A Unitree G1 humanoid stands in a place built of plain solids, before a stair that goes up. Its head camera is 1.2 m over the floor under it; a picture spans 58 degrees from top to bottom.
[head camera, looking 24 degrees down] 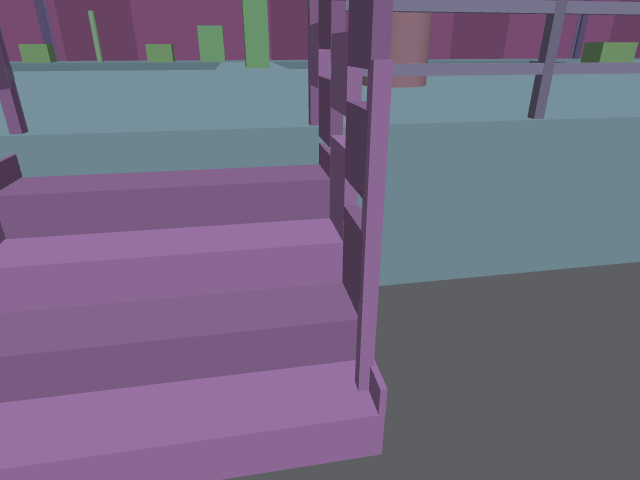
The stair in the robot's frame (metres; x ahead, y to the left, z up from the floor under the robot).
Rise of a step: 0.17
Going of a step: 0.26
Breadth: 1.32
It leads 10 degrees to the left of straight ahead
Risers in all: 5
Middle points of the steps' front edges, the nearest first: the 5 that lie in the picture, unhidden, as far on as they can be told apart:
0.88 0.45 0.17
1.13 0.49 0.35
1.39 0.54 0.52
1.64 0.59 0.70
1.90 0.63 0.87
